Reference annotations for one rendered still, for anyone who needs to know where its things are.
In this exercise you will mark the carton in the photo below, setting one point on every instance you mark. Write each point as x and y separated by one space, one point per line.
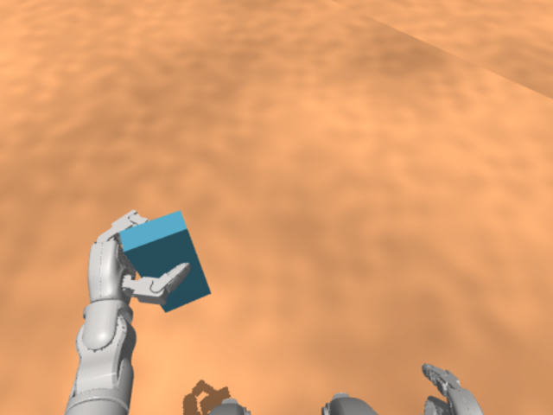
156 247

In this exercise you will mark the right robot hand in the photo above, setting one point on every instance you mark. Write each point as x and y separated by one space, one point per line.
460 400

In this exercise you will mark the left robot hand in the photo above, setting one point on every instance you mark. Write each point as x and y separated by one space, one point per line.
112 275

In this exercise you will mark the left robot arm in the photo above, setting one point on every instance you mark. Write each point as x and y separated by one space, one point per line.
105 343

